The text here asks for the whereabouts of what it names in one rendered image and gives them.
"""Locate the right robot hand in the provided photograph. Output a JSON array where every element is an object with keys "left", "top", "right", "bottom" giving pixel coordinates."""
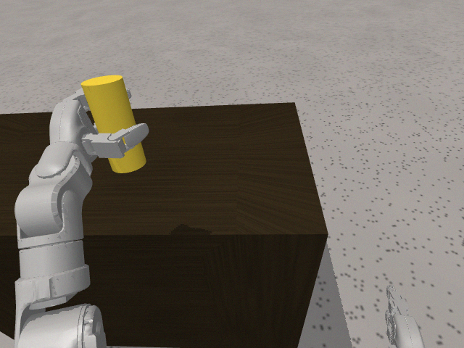
[{"left": 378, "top": 285, "right": 425, "bottom": 348}]

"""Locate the can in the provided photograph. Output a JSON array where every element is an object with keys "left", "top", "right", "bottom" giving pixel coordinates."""
[{"left": 81, "top": 75, "right": 146, "bottom": 173}]

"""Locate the left robot hand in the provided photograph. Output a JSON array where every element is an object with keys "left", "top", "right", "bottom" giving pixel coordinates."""
[{"left": 49, "top": 87, "right": 149, "bottom": 162}]

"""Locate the left robot arm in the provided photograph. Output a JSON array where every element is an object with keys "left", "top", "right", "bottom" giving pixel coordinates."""
[{"left": 14, "top": 141, "right": 107, "bottom": 348}]

